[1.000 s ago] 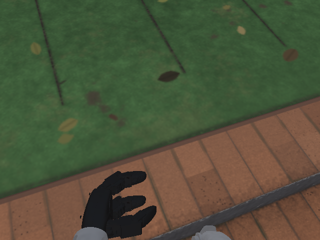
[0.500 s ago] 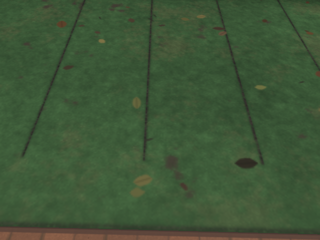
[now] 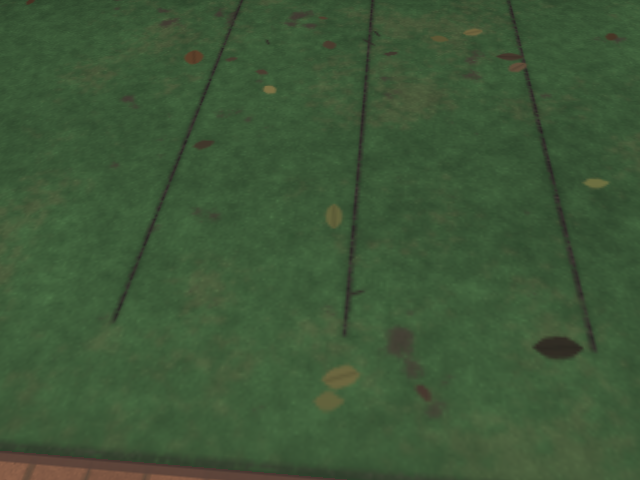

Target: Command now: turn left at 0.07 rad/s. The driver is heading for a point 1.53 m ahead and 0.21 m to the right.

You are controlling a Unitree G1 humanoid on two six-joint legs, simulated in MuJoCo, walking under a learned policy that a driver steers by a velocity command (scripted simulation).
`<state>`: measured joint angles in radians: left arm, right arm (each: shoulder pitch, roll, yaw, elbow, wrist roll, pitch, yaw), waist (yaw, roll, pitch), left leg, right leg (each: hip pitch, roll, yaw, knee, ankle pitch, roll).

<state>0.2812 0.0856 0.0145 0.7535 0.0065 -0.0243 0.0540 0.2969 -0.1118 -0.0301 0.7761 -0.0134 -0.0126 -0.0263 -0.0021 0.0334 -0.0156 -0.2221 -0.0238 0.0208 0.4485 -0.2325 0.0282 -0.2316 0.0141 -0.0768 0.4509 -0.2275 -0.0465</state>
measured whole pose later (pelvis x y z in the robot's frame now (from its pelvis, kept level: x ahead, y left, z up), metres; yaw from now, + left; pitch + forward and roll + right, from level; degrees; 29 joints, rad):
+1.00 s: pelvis +0.01 -0.03 +0.00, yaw +0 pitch -1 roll +0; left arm 0.37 0.11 -0.02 1.00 0.01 -0.01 0.06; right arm 0.39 -0.11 0.01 1.03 0.00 0.00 -0.05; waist 0.01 0.02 0.02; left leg -0.17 0.03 0.01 0.40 -0.22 -0.02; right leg -0.16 0.07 -0.08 0.35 -0.19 -0.09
